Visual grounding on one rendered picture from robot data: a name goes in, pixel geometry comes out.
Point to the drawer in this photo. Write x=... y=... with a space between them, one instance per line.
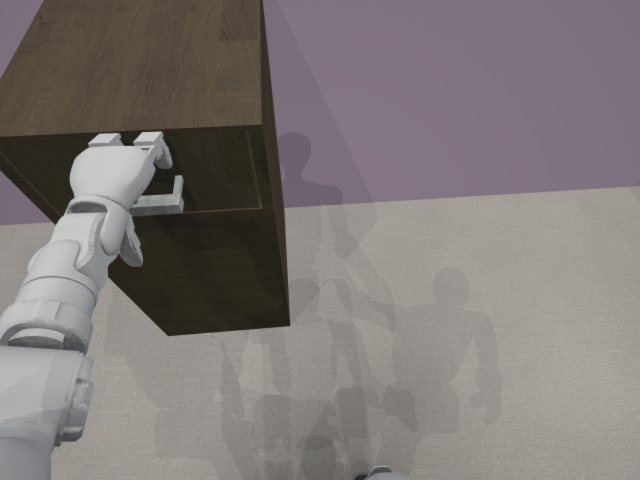
x=218 y=169

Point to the cabinet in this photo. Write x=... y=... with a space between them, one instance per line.
x=89 y=67

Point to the handle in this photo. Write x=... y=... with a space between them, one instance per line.
x=160 y=204

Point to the robot left forearm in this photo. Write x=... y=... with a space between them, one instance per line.
x=56 y=300

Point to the left robot upper arm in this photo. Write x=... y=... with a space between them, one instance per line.
x=44 y=400

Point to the left robot hand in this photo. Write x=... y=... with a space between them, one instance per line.
x=121 y=174

